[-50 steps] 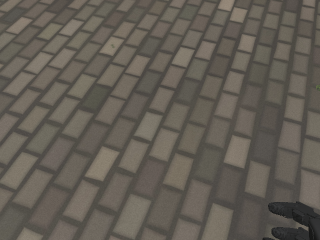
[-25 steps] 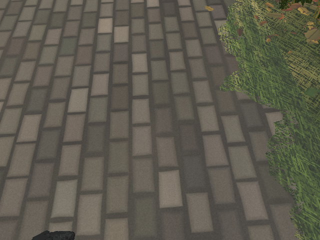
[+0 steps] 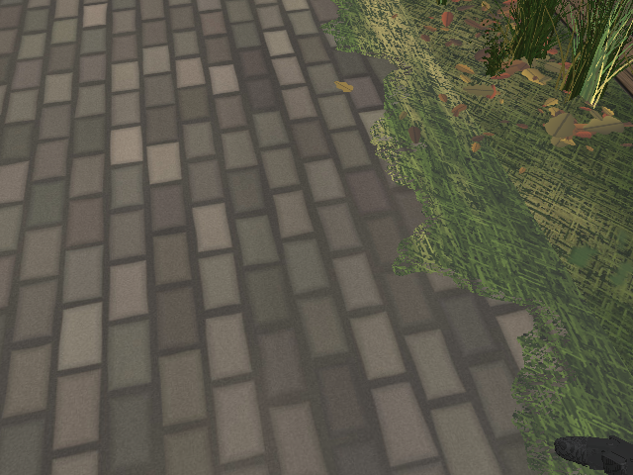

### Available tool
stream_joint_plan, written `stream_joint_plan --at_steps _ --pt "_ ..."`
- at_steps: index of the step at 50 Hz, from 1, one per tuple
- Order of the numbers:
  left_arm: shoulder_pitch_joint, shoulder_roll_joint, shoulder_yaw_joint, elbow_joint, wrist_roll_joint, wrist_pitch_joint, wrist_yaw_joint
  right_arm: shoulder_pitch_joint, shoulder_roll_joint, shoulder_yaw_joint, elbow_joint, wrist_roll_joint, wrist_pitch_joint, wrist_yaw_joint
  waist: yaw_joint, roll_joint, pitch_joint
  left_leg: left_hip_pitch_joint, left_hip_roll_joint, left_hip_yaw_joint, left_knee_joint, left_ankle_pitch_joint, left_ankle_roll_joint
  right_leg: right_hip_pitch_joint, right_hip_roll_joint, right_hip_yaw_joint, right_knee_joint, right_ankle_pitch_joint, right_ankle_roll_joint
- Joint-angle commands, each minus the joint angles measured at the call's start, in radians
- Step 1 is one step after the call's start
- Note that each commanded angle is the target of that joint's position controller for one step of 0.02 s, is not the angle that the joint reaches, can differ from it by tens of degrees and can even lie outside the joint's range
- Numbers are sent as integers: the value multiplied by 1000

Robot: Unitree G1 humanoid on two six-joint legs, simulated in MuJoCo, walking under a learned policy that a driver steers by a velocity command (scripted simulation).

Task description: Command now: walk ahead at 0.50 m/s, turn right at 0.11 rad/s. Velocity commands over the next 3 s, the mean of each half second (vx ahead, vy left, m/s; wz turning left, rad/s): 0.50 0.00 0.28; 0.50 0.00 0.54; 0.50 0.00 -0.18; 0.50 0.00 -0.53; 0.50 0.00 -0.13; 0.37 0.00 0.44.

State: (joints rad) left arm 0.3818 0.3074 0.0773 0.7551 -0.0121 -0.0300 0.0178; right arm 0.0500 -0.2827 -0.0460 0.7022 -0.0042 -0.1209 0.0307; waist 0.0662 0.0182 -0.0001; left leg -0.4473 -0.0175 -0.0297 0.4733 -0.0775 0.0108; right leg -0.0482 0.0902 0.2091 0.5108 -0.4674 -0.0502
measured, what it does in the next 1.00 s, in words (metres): walks ahead, turning left: right foot, then left foot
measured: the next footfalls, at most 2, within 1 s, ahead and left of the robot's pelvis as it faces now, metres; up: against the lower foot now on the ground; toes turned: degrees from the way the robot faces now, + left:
right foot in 0.46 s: +0.41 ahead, -0.09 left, +0.00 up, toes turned +16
left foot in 0.96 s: +0.58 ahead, +0.26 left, +0.00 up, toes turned +32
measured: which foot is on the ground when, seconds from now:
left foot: down 0.00-0.48, up 0.50-0.94, down 0.96-1.00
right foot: down 0.00-0.00, up 0.02-0.44, down 0.46-0.98, up 1.00-1.00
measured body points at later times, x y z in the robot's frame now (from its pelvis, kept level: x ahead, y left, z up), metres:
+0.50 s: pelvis +0.27 +0.00 +0.01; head +0.29 +0.00 +0.45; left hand +0.47 +0.27 -0.04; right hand +0.31 -0.29 -0.12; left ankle +0.12 +0.11 -0.70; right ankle +0.37 -0.10 -0.73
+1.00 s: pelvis +0.50 +0.11 -0.01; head +0.53 +0.15 +0.44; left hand +0.37 +0.38 -0.14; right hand +0.82 +0.02 -0.08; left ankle +0.55 +0.24 -0.72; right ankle +0.39 -0.10 -0.68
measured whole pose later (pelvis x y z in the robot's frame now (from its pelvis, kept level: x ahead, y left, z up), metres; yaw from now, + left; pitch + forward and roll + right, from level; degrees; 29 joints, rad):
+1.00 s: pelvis +0.50 +0.11 -0.01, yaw +31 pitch +2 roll -1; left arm 0.33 0.31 0.07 0.84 -0.01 -0.06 0.01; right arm 0.06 -0.30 -0.06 0.59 0.02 -0.03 0.04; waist 0.06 0.02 0.07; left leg -0.52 -0.02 0.04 0.64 -0.14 0.09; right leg -0.06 -0.09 -0.15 0.79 -0.49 0.03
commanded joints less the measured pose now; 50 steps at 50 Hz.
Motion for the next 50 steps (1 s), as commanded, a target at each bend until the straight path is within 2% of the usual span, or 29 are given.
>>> stream_joint_plan --at_steps 1,2,3,4,5,6,8,10,13,15,18,20,22,23,24,25,26,27,29,30,33,39,43,45,46,47,48,49,50 --pt "139 5 -13 -68 -7 -23 -4 326 -290 -90 29 -15 -4 -3 -92 255 -307 745 349 -590 -76 -130 299 -478 10 -72 634 136 22" --pt "118 69 -11 -64 -12 -33 -3 345 -214 -72 45 25 -1 10 -115 253 -272 770 387 -816 -203 -408 322 -663 -16 -48 750 -89 30" --pt "-22 134 6 -85 -17 -41 -5 282 -149 -52 29 32 3 10 -137 135 -116 649 349 -701 -217 -443 275 -722 -75 -47 777 -7 21" --pt "-123 126 2 -106 -1 -49 -4 234 -129 -42 14 16 13 9 -135 37 -48 528 292 -574 -226 -345 237 -697 -106 -81 737 59 14" --pt "-162 112 2 -125 13 -60 -6 210 -125 -38 12 10 19 7 -116 31 6 445 263 -509 -236 -229 243 -696 -128 -94 675 102 21" --pt "-162 103 4 -128 25 -66 -9 203 -111 -32 10 6 19 2 -95 44 1 405 227 -454 -245 -130 232 -646 -154 -93 606 140 25" --pt "-151 69 -1 -129 28 -70 -13 217 -106 -30 14 11 24 -6 -76 79 -21 374 183 -380 -260 -14 229 -586 -153 -118 493 151 45" --pt "-193 44 -11 -144 28 -68 -14 240 -135 -39 24 21 28 -18 -81 80 -16 330 180 -340 -271 60 245 -565 -140 -145 364 163 73" --pt "-299 17 -25 -164 21 -73 -20 270 -170 -51 37 28 41 -35 -113 69 3 258 152 -288 -277 55 220 -488 -114 -153 165 349 95" --pt "-356 21 -25 -172 13 -79 -27 303 -171 -52 47 30 51 -42 -133 71 7 231 142 -283 -266 41 204 -430 -90 -150 80 455 104" --pt "-414 41 -17 -190 4 -87 -34 349 -164 -52 60 36 65 -47 -143 74 11 251 151 -332 -219 -14 185 -372 -70 -129 0 474 99" --pt "-404 65 -6 -190 0 -94 -34 345 -169 -56 57 36 72 -50 -120 91 10 270 163 -380 -176 -34 168 -314 -70 -122 -40 430 82" --pt "-292 95 13 -160 3 -98 -25 323 -143 -51 46 33 76 -50 -51 93 -30 238 121 -373 -70 -1 130 -134 -88 -134 -104 409 39" --pt "-167 136 29 -143 16 -100 -15 303 -100 -35 29 24 72 -46 13 49 -126 160 74 -318 120 -25 98 64 -193 -51 -87 373 -12" --pt "-41 220 50 -126 28 -89 -8 382 -26 -13 7 25 62 -46 22 -168 -275 -97 -51 -175 437 -299 33 388 -408 242 -101 272 -128" --pt "2 204 50 -93 15 -74 -20 429 -60 -12 -12 44 57 -48 4 -337 -290 -295 -29 -123 642 -532 17 416 -531 545 -192 34 -210" --pt "-48 123 30 -103 9 -74 -21 372 -141 -34 3 49 62 -50 13 -200 -147 -353 27 -142 735 -452 11 297 -485 469 -224 -47 -181" --pt "-95 86 18 -105 10 -71 -21 307 -153 -41 -5 40 69 -49 6 -134 -56 -349 54 -117 749 -371 4 189 -440 320 -236 50 -149" --pt "-163 38 1 -93 21 -71 -24 262 -124 -45 -16 25 79 -43 -33 -104 23 -297 102 -102 696 -270 -4 36 -360 132 -289 245 -121" --pt "-177 48 4 -85 25 -74 -24 264 -103 -42 -25 30 84 -37 -51 -143 32 -263 121 -91 679 -244 -9 -17 -351 77 -313 296 -122" --pt "-176 70 15 -58 18 -86 -23 221 -68 -33 -54 29 94 -27 -57 -111 37 -271 136 -73 611 -170 -27 -48 -342 -45 -359 430 -142" --pt "-143 131 30 -12 9 -77 -15 61 -44 -14 -110 25 79 7 -9 -65 56 -214 120 -6 287 105 -14 -24 -321 -252 -369 566 -116" --pt "-87 168 40 25 -10 -58 -13 -36 -57 -16 -163 28 82 27 6 -64 80 -207 97 37 175 59 29 83 -358 -308 -329 639 -87" --pt "-83 194 47 30 -16 -44 -9 -25 -84 -28 -178 24 87 31 -22 -88 50 -132 47 87 151 -41 66 129 -363 -348 -229 906 -65" --pt "-81 211 51 30 -19 -37 -5 22 -108 -42 -174 21 91 30 -56 -107 8 -48 8 118 150 -93 89 138 -360 -368 -131 1076 -54" --pt "-89 216 51 27 -22 -29 0 144 -146 -65 -147 22 96 26 -131 -99 -60 122 -34 138 110 -82 121 102 -340 -397 40 1164 -33" --pt "-73 190 38 26 -15 -29 4 313 -199 -96 -102 25 103 9 -214 -60 -146 413 -35 83 70 -35 162 -67 -307 -408 274 1051 0" --pt "9 70 -6 -23 28 -44 -7 371 -314 -117 -90 28 104 -9 -160 189 -249 808 240 -388 55 -106 309 -514 -179 -405 662 288 60" --pt "14 71 -22 -13 20 -77 -23 387 -271 -94 -115 28 90 -7 -167 177 -434 898 392 -793 -118 -227 409 -652 -77 -182 841 -137 64"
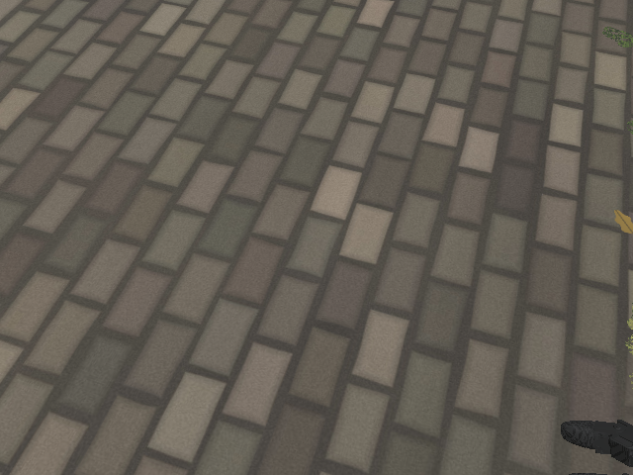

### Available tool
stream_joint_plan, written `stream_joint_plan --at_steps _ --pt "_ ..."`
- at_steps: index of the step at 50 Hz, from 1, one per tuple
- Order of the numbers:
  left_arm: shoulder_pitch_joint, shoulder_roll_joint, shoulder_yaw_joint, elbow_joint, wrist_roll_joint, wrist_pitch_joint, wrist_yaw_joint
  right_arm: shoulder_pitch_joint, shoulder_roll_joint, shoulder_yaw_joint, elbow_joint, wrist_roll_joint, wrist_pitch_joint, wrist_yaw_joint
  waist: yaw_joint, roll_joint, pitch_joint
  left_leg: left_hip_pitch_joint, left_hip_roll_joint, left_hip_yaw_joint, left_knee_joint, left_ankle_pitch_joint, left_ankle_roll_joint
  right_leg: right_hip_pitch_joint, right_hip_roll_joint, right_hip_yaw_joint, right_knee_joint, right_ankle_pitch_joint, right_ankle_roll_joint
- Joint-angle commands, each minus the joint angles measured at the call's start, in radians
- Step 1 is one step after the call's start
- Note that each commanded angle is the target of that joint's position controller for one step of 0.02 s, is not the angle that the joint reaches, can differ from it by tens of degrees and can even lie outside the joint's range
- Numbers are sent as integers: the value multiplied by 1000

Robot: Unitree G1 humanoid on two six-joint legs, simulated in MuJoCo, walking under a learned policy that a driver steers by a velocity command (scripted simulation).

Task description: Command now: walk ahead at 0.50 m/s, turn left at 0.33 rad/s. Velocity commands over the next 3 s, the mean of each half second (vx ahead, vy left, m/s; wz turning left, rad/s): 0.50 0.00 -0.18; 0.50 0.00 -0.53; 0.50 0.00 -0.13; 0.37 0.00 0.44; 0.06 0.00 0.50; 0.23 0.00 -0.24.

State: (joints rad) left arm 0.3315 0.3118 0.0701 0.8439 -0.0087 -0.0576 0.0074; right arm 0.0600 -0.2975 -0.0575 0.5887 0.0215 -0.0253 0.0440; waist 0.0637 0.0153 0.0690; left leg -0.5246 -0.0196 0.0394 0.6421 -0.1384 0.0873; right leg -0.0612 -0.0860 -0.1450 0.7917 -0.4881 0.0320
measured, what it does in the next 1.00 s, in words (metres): walks ahead, turning right: right foot, then left foot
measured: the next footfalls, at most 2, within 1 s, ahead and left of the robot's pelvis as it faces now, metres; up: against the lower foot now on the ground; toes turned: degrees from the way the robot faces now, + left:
right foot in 0.52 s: +0.44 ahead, -0.16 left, +0.00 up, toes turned -13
left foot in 0.98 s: +0.77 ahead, -0.05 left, +0.00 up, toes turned -31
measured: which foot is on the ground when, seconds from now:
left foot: down 0.00-0.50, up 0.52-0.96, down 0.98-1.00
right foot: up 0.00-0.50, down 0.52-1.00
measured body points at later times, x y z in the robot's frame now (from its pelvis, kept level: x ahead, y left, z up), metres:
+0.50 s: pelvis +0.28 -0.04 +0.01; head +0.32 -0.05 +0.45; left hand +0.51 +0.17 -0.09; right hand +0.27 -0.33 -0.12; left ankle +0.11 +0.08 -0.71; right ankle +0.40 -0.15 -0.71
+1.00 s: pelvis +0.58 -0.09 +0.01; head +0.60 -0.10 +0.46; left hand +0.75 +0.16 -0.10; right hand +0.68 -0.41 -0.06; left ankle +0.73 -0.03 -0.72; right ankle +0.41 -0.15 -0.71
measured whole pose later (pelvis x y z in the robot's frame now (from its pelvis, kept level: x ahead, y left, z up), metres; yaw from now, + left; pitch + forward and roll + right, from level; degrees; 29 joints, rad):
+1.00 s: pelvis +0.58 -0.09 +0.01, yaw -27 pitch +2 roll +0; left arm 0.38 0.32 0.08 0.74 -0.02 -0.02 0.02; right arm 0.05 -0.28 -0.04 0.67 -0.01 -0.12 0.02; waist 0.07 -0.01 0.00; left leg -0.46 -0.03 -0.05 0.50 -0.07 0.00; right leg -0.11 0.10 0.24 0.60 -0.47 -0.05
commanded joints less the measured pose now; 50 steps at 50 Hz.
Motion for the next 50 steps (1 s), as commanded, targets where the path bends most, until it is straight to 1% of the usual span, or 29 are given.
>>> stream_joint_plan --at_steps 1,2,3,4,5,7,9,11,14,17,20,22,24,25,26,27,28,29,30,31,32,34,37,40,43,46,48,49,50 --pt "-41 150 12 -114 -35 -61 -23 357 -185 -59 16 -12 -16 -13 -199 83 -386 892 368 -710 -319 -157 264 -720 40 225 592 -44 -34" --pt "-92 139 5 -133 -45 -66 -23 301 -166 -51 21 -13 -24 -13 -171 62 -255 734 333 -557 -324 -79 223 -725 -3 205 531 35 -48" --pt "-107 126 4 -122 -27 -64 -15 233 -134 -40 25 -14 -29 -14 -131 12 -180 590 292 -443 -337 16 188 -682 -45 198 454 103 -45" --pt "-87 123 8 -106 -15 -50 -11 186 -97 -26 23 -25 -36 -13 -92 23 -136 486 252 -355 -371 97 162 -615 -72 205 405 161 -45" --pt "-42 114 7 -93 -17 -34 -14 168 -99 -26 26 -34 -44 -13 -64 75 -136 407 252 -322 -406 135 172 -546 -82 211 396 194 -34" --pt "-8 87 4 -70 -15 -8 -12 157 -95 -27 50 -31 -66 -12 -43 59 -114 344 240 -232 -458 191 176 -519 -83 211 357 241 -12" --pt "-62 72 2 -80 -15 4 -5 166 -100 -31 78 -37 -78 -18 -54 34 -66 337 227 -154 -493 213 159 -582 -76 227 281 332 1" --pt "-107 58 1 -91 -13 1 -7 185 -100 -30 100 -42 -80 -27 -71 29 -46 366 214 -85 -505 227 132 -618 -57 248 170 454 4" --pt "-172 37 -6 -107 -13 -10 -23 186 -113 -30 119 -39 -81 -36 -97 32 -24 393 203 -3 -530 206 96 -592 -26 216 -15 614 -8" --pt "-253 19 -17 -141 -13 -13 -40 231 -126 -35 157 -30 -73 -42 -135 18 16 480 238 33 -533 222 88 -617 -13 187 -126 638 -28" --pt "-308 18 -20 -184 -10 -14 -62 264 -137 -42 188 -19 -48 -48 -149 13 31 618 279 54 -474 324 79 -677 3 157 -184 536 -60" --pt "-302 32 -14 -207 -9 -12 -75 251 -158 -49 191 -13 -30 -57 -124 36 7 670 291 78 -385 556 58 -639 37 111 -200 427 -92" --pt "-202 77 10 -202 -8 -3 -76 232 -186 -56 183 -12 -13 -72 -59 78 -85 676 281 109 -196 897 30 -470 110 47 -182 325 -135" --pt "-65 121 36 -174 -9 -1 -69 215 -186 -53 178 -11 -6 -79 21 66 -160 610 249 137 -6 928 1 -272 151 39 -228 357 -168" --pt "99 195 67 -144 -12 6 -51 225 -165 -41 162 -19 -12 -86 96 -14 -261 392 207 139 278 682 -38 39 72 202 -262 389 -227" --pt "112 291 85 -144 -23 3 -43 342 -16 8 118 -51 -41 -62 -10 -278 -359 -83 -11 79 648 -291 -110 416 -194 756 -316 245 -428" --pt "136 207 61 -163 -19 -4 -41 256 -84 1 118 -22 -82 -43 57 -183 -465 -218 -42 -139 776 -442 -99 503 -243 983 -455 147 -462" --pt "98 161 47 -164 -8 -10 -38 157 -136 -12 84 17 -108 -30 74 -133 -324 -296 19 -161 757 -356 -74 417 -215 828 -481 196 -403" --pt "37 143 42 -175 -9 -12 -35 121 -125 -5 70 12 -122 -31 37 -40 -235 -275 63 -152 667 -275 -62 276 -175 715 -483 278 -367" --pt "-26 109 30 -186 -9 -10 -35 91 -122 -11 76 -18 -121 -39 0 26 -146 -223 92 -133 567 -231 -65 130 -128 613 -506 399 -332" --pt "-61 104 25 -204 6 -12 -29 123 -128 -17 71 -26 -113 -40 -44 -37 -139 -151 107 -142 536 -206 -79 37 -120 583 -523 504 -350" --pt "-91 100 25 -219 1 -11 -24 164 -121 -19 77 -34 -91 -39 -78 -46 -115 -97 117 -131 449 -198 -114 -62 -90 525 -553 590 -355" --pt "-72 143 37 -209 -6 -10 -6 92 -73 -2 57 -41 -72 -45 -65 -42 -73 -74 98 -88 254 -73 -161 -182 -40 429 -572 630 -327" --pt "-35 154 41 -193 -13 3 7 -19 -46 10 35 -35 -77 -39 -17 -79 -70 20 47 -76 15 162 -171 -233 21 379 -551 530 -267" --pt "18 153 42 -171 -19 13 9 -87 -68 3 14 -17 -86 -30 10 -97 -73 65 17 -98 -94 221 -163 -193 -1 446 -512 432 -241" --pt "20 142 43 -167 -18 20 14 -68 -110 -16 15 -13 -98 -23 -16 -124 -78 93 20 -133 -150 130 -126 -100 -41 544 -424 390 -217" --pt "-5 116 35 -174 -11 24 12 54 -134 -35 48 -16 -107 -27 -84 -138 -116 242 22 -103 -201 100 -79 -95 -18 541 -320 451 -185" --pt "3 61 15 -180 -2 20 8 167 -166 -47 64 -35 -113 -32 -133 -99 -220 440 112 -170 -185 77 -27 -144 31 484 -137 442 -153" --pt "109 -4 -6 -194 -5 12 8 288 -244 -65 79 -56 -110 -37 -124 102 -365 780 320 -502 -208 -43 102 -403 158 361 188 192 -84"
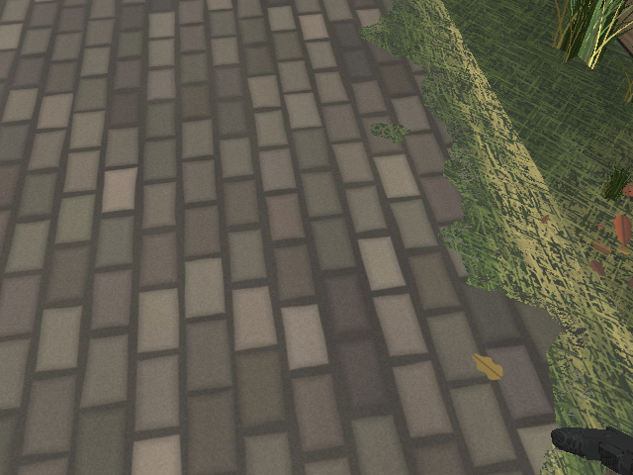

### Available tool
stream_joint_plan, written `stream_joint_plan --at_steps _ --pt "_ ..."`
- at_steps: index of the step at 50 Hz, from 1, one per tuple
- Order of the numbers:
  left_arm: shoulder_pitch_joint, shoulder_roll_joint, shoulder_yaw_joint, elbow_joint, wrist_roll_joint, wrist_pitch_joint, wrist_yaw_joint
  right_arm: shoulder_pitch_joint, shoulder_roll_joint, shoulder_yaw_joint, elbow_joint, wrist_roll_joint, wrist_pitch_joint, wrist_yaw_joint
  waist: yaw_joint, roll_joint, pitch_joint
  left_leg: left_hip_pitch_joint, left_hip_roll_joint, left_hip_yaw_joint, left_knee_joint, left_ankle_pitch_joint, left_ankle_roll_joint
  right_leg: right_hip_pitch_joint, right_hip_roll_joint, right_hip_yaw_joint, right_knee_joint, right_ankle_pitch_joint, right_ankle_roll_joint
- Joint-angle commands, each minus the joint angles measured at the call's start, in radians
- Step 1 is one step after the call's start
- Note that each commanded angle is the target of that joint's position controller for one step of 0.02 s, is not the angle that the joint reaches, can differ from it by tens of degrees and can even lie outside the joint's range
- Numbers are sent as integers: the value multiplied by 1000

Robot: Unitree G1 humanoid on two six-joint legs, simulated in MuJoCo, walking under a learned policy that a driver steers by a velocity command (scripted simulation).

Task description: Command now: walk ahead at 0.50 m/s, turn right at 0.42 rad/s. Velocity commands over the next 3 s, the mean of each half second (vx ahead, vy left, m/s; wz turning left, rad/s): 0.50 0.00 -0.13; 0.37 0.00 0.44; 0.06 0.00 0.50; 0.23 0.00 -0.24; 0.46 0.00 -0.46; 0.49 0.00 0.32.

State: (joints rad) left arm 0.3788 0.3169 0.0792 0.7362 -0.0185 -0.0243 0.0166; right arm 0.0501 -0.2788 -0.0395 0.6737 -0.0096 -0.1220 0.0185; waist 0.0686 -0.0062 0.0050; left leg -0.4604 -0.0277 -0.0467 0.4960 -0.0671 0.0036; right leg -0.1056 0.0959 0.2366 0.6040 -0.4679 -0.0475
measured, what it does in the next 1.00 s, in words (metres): walks ahead: right foot, then left foot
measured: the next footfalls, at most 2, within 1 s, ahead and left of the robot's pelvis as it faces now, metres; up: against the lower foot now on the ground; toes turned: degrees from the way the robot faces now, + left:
right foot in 0.48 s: +0.40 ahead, -0.15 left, +0.00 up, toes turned -2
left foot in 0.94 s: +0.63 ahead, +0.11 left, +0.00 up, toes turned +14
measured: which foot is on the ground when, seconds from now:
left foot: down 0.00-0.48, up 0.50-0.92, down 0.94-1.00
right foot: down 0.00-0.00, up 0.02-0.46, down 0.48-0.96, up 0.98-1.00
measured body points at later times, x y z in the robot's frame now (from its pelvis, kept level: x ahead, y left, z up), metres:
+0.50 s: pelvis +0.26 -0.03 +0.00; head +0.30 -0.04 +0.45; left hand +0.53 +0.18 -0.05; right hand +0.22 -0.32 -0.13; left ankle +0.11 +0.12 -0.71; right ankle +0.36 -0.15 -0.72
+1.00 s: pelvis +0.49 +0.00 -0.01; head +0.53 +0.02 +0.44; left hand +0.51 +0.30 -0.13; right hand +0.74 -0.21 -0.09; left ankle +0.59 +0.10 -0.72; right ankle +0.37 -0.16 -0.67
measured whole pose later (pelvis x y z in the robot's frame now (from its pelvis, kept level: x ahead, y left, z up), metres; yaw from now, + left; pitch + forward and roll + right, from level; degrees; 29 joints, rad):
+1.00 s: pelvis +0.49 +0.00 -0.01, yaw +14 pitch +2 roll -2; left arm 0.22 0.30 0.07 0.80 0.00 -0.04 0.02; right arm 0.10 -0.30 -0.07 0.65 -0.01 -0.02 0.04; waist 0.03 0.01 0.08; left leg -0.52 -0.03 0.02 0.61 -0.13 0.08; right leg -0.22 -0.04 -0.10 0.95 -0.55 0.05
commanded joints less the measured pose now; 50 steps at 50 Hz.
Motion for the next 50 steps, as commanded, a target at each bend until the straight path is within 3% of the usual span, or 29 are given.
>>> stream_joint_plan --at_steps 1,2,3,5,6,8,11,13,18,20,22,23,24,25,26,27,29,30,33,35,36,39,41,44,46,47,48,49,50 --pt "130 14 -21 -85 -17 -29 -1 364 -265 -92 43 0 -1 2 -119 350 -328 802 444 -783 -181 -395 285 -593 -8 -67 600 -128 25" --pt "63 103 -1 -70 -23 -29 -2 315 -175 -68 26 18 2 3 -142 203 -191 703 407 -721 -218 -536 251 -668 -61 -32 681 -59 29" --pt "-40 124 4 -87 -12 -27 -2 265 -137 -56 20 14 10 1 -148 119 -91 585 362 -561 -218 -464 213 -673 -95 -69 685 20 29" --pt "-129 97 5 -111 11 -33 -7 206 -99 -39 26 -2 16 0 -116 70 5 407 280 -373 -260 -239 193 -625 -148 -96 582 114 23" --pt "-114 78 1 -112 6 -34 -12 198 -97 -35 32 -6 14 -2 -93 109 6 362 264 -329 -277 -171 195 -581 -165 -106 542 138 24" --pt "-106 45 -8 -106 5 -32 -18 208 -96 -35 48 8 9 -2 -82 120 -2 337 246 -257 -306 -70 211 -554 -179 -140 461 153 33" --pt "-190 13 -26 -132 16 -39 -22 227 -146 -47 72 18 12 -6 -99 85 11 330 248 -178 -343 33 226 -559 -196 -173 279 264 49" --pt "-250 -1 -34 -141 14 -46 -29 244 -163 -50 87 22 19 -8 -119 81 16 324 229 -118 -350 65 211 -520 -188 -193 151 372 53" --pt "-389 11 -32 -178 0 -57 -45 336 -177 -48 141 37 39 -7 -163 82 45 367 245 -89 -321 85 183 -444 -148 -218 -29 470 45" --pt "-401 28 -25 -191 0 -65 -52 349 -187 -50 156 41 51 -11 -144 88 53 406 267 -120 -282 115 169 -415 -134 -212 -81 418 26" --pt "-299 66 -4 -164 4 -72 -50 326 -207 -54 157 43 62 -17 -67 90 3 398 250 -110 -170 261 139 -236 -107 -232 -149 402 -3" --pt "-170 110 19 -126 12 -72 -40 326 -185 -45 153 37 61 -18 -5 72 -84 341 197 -72 -15 325 111 -28 -113 -231 -153 410 -29" --pt "13 186 42 -102 31 -68 -27 306 -121 -20 119 13 55 -17 74 -25 -241 153 132 -26 282 103 66 264 -301 -46 -114 428 -95" --pt "60 250 54 -83 34 -54 -27 434 -16 12 103 22 39 -17 21 -294 -375 -184 -1 20 606 -476 10 527 -529 355 -204 246 -233" --pt "62 151 31 -82 27 -51 -27 389 -125 -16 121 45 32 -17 56 -194 -325 -282 38 -78 736 -507 9 460 -505 416 -271 91 -224" --pt "2 112 16 -79 19 -53 -26 311 -167 -33 98 58 30 -16 45 -154 -182 -332 76 -70 760 -419 15 346 -472 269 -294 110 -186" --pt "-114 45 -4 -76 23 -62 -33 245 -142 -37 92 37 44 -22 -9 -85 -48 -276 132 -51 690 -284 9 130 -380 69 -364 255 -140" --pt "-143 46 -3 -70 31 -70 -33 275 -119 -37 92 38 56 -21 -48 -135 -37 -216 153 -58 671 -239 1 59 -376 12 -396 312 -143" --pt "-176 46 7 -41 31 -92 -31 268 -72 -33 87 40 85 -19 -81 -83 3 -188 165 -58 627 -182 -17 -27 -368 -113 -462 441 -153" --pt "-162 54 13 -19 32 -96 -25 222 -68 -35 68 32 92 -17 -74 -48 27 -235 162 -65 556 -106 -21 -12 -356 -198 -465 548 -145" --pt "-174 76 17 -13 34 -93 -20 202 -54 -31 52 30 92 -12 -82 -63 37 -230 159 -55 482 -50 -25 -18 -359 -233 -465 599 -145" --pt "-185 103 24 -2 31 -77 -1 111 -36 -20 18 18 84 11 -56 -45 52 -125 128 26 269 98 -21 -53 -318 -371 -431 775 -116" --pt "-156 125 31 14 19 -64 8 65 -41 -23 -12 16 86 27 -39 -47 35 -93 110 53 193 129 -9 -5 -334 -392 -396 822 -104" --pt "-162 156 44 23 -8 -41 17 67 -86 -43 -43 13 97 43 -63 -70 7 -60 79 75 135 26 33 87 -364 -402 -284 916 -75" --pt "-187 166 50 15 -24 -25 23 183 -135 -71 -26 9 101 44 -131 -67 -57 89 18 116 76 -18 76 92 -343 -419 -76 1024 -41" --pt "-177 141 41 13 -21 -20 22 292 -183 -97 3 8 101 30 -181 -16 -116 251 -21 113 -4 90 109 39 -284 -441 122 938 2" --pt "-108 77 18 -2 29 -23 15 329 -283 -118 -5 10 107 2 -159 198 -189 490 164 -142 11 558 181 -200 -201 -449 434 402 75" --pt "1 21 -9 -28 49 -28 0 245 -338 -114 -62 -10 104 -2 -56 320 -354 727 410 -614 -22 634 434 -503 -15 -297 783 -269 133" --pt "-63 111 7 -10 24 -32 -11 237 -262 -99 -90 1 104 10 -137 126 -428 683 383 -585 -94 443 412 -526 -66 -129 819 -209 110"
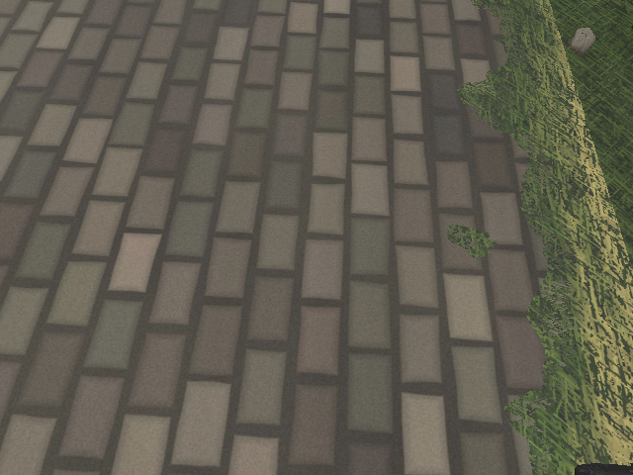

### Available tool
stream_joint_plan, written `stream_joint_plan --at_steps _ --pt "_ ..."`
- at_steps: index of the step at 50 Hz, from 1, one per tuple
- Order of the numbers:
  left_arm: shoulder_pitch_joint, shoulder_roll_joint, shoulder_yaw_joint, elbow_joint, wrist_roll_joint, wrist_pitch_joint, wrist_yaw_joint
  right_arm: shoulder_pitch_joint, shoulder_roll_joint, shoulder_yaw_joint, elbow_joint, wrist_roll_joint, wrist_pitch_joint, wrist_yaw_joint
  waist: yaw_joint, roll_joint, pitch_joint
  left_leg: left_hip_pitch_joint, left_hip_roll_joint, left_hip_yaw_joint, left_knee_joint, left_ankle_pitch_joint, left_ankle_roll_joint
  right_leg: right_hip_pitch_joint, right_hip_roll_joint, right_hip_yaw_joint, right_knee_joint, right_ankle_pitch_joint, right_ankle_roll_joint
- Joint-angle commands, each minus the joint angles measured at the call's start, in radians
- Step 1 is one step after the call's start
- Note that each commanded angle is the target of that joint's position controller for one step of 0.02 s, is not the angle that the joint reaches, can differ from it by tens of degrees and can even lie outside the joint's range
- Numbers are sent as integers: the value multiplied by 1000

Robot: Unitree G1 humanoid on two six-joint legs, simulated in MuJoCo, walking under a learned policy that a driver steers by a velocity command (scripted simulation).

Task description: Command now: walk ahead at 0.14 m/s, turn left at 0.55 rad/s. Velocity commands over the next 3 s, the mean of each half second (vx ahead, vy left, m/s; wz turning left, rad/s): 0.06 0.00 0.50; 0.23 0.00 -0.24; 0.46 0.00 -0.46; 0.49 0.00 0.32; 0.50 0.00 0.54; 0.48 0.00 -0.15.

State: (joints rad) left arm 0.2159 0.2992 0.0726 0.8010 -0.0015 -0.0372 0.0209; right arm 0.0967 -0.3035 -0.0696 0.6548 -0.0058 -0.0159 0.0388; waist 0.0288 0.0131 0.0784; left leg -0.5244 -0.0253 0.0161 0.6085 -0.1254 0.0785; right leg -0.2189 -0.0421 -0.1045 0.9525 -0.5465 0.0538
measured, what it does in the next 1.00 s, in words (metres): walks ahead: right foot, then left foot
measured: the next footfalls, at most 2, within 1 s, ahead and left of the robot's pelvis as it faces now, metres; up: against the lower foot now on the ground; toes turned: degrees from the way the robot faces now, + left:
right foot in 0.44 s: +0.18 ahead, -0.15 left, +0.00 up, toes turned +18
left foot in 0.72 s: +0.08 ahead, +0.09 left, +0.00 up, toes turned +8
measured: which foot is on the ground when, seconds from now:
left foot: down 0.00-0.44, up 0.46-0.70, down 0.72-1.00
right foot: up 0.00-0.42, down 0.44-0.74, up 0.76-1.00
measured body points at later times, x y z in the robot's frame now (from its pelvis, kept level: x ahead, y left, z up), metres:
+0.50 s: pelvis +0.09 -0.04 +0.02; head +0.11 -0.05 +0.47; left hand +0.14 +0.26 -0.08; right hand +0.32 -0.26 -0.08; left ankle +0.10 +0.07 -0.70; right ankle +0.14 -0.16 -0.72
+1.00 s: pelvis +0.18 -0.05 +0.02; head +0.20 -0.05 +0.47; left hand +0.35 +0.22 -0.07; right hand +0.21 -0.34 -0.10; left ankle +0.04 +0.08 -0.72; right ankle +0.29 -0.18 -0.68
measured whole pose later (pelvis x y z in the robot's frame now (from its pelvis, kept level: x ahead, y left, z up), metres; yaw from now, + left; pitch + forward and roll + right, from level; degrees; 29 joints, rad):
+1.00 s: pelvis +0.18 -0.05 +0.02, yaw +3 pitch +2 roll +2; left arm 0.15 0.31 0.06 0.69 -0.02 -0.03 -0.05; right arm 0.38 -0.29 -0.08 0.79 0.01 -0.06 -0.02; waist -0.08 -0.03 0.01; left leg 0.03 0.04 0.09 0.27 -0.33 -0.05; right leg -0.60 -0.07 0.00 0.79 -0.22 0.00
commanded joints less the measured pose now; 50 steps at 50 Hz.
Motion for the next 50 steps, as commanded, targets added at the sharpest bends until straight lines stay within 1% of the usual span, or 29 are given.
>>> stream_joint_plan --at_steps 1,2,3,4,6,8,12,15,18,20,21,22,23,24,25,26,28,30,31,33,35,36,37,38,39,41,43,47,50 --pt "15 136 16 -102 -19 -15 -14 141 -193 -55 -75 4 -7 -8 -86 67 -379 642 332 -534 -229 360 284 -453 43 200 434 -42 -13" --pt "-8 120 15 -95 -8 -6 0 99 -160 -47 -67 19 -6 -12 -54 -9 -265 507 276 -452 -252 254 222 -457 5 191 345 27 -13" --pt "-17 131 20 -93 7 7 14 65 -135 -40 -71 22 -1 -21 -35 14 -217 397 249 -412 -271 200 195 -421 -18 196 267 74 -12" --pt "-11 134 23 -94 10 19 16 50 -137 -39 -79 8 4 -26 -13 51 -198 307 218 -395 -293 174 182 -354 -16 194 230 108 -12" --pt "12 112 20 -88 15 26 20 38 -151 -45 -88 -7 7 -35 2 75 -208 245 191 -366 -301 221 181 -301 8 183 160 142 -1" --pt "-6 94 14 -91 17 29 25 52 -164 -51 -87 0 10 -48 -6 70 -223 248 182 -364 -291 229 180 -303 21 189 76 165 16" --pt "-65 86 10 -106 11 35 24 46 -167 -54 -95 10 31 -69 -28 93 -215 233 149 -407 -298 -39 146 -295 36 213 -58 247 34" --pt "-94 86 10 -117 6 25 17 49 -165 -55 -98 8 43 -71 -44 126 -191 225 138 -454 -295 -124 135 -258 51 218 -158 248 32" --pt "-79 92 10 -114 0 10 4 61 -146 -47 -96 6 51 -66 -55 146 -206 272 154 -483 -244 -33 130 -193 51 201 -263 229 13" --pt "-39 81 10 -104 2 0 -9 51 -129 -36 -94 13 59 -65 -25 143 -203 266 135 -482 -193 33 104 -85 54 171 -441 317 -16" --pt "-26 93 14 -102 11 -3 -12 75 -111 -28 -85 17 61 -66 -17 118 -193 232 101 -460 -157 2 66 -6 19 188 -549 408 -43" --pt "-25 156 24 -116 33 -1 -10 120 -69 -15 -81 7 58 -65 -45 -38 -197 157 20 -361 -12 -188 3 69 -158 350 -617 487 -107" --pt "-55 207 34 -107 57 7 -9 117 -82 -22 -107 14 49 -64 -86 -286 -127 33 -119 -180 107 -406 -52 17 -290 539 -657 615 -260" --pt "-72 150 22 -128 54 4 -6 94 -154 -40 -99 -6 38 -65 -42 -254 -135 37 -75 -190 304 -478 -99 -16 -342 599 -664 637 -336" --pt "-83 137 19 -132 37 3 -2 95 -182 -55 -82 6 38 -63 -39 -192 -132 15 -77 -194 416 -448 -115 3 -306 540 -643 649 -323" --pt "-99 118 12 -129 23 2 0 111 -148 -50 -55 5 46 -67 -49 -139 -133 25 -68 -203 448 -414 -134 10 -248 472 -622 640 -282" --pt "-130 61 -14 -116 6 3 -7 122 -57 -22 -36 -10 59 -67 -68 -131 -129 77 -12 -173 362 -354 -165 13 -181 390 -600 691 -237" --pt "-105 80 -6 -102 -1 21 -15 75 -2 2 -43 -9 50 -58 -39 -180 -137 171 -5 -75 134 -319 -179 23 -99 331 -592 630 -209" --pt "-61 113 5 -93 -5 32 -12 36 -9 0 -52 0 44 -56 -9 -205 -131 188 -21 -48 49 -303 -177 37 -89 356 -604 485 -217" --pt "-22 161 17 -92 -17 50 -4 36 -47 -14 -44 21 34 -53 -5 -223 -101 250 -48 -9 -132 -228 -150 16 -91 433 -642 175 -230" --pt "-11 145 12 -94 -21 47 3 78 -67 -21 -26 23 15 -56 -30 -192 -88 401 -21 -31 -260 -152 -90 -83 -77 480 -656 42 -204" --pt "-32 112 2 -101 -18 36 2 142 -89 -27 -16 17 5 -63 -65 -154 -118 539 59 -78 -244 -150 -51 -191 -55 462 -604 23 -169" --pt "-80 62 -9 -134 -22 19 -1 221 -151 -45 12 -5 -5 -64 -94 7 -130 616 154 -202 -232 -328 15 -357 44 298 -448 33 -108" --pt "-132 47 -15 -165 -29 1 -4 284 -186 -59 33 -11 -13 -57 -132 169 -112 608 295 -424 -364 -508 104 -456 104 167 -239 49 -75" --pt "-180 94 -1 -193 -33 -9 -9 268 -174 -55 36 -16 -25 -57 -138 202 -17 575 400 -539 -430 -514 161 -571 41 180 -87 15 -75" --pt "-119 101 13 -165 -35 -13 -18 236 -106 -37 38 3 -49 -70 -97 143 19 621 374 -464 -436 -415 142 -667 -1 221 71 72 -79" --pt "-127 71 6 -168 -32 -15 -32 222 -93 -33 47 10 -56 -70 -95 115 32 634 344 -324 -450 -217 103 -689 -33 217 56 172 -75" --pt "-167 26 -16 -200 -23 -12 -69 191 -125 -44 51 12 -58 -61 -97 113 3 488 268 -79 -463 -18 69 -473 -42 115 -118 347 -42" --pt "-183 48 -15 -226 -22 -1 -78 211 -170 -57 69 28 -58 -53 -95 108 3 428 284 -11 -449 -12 52 -333 -22 65 -223 367 -64"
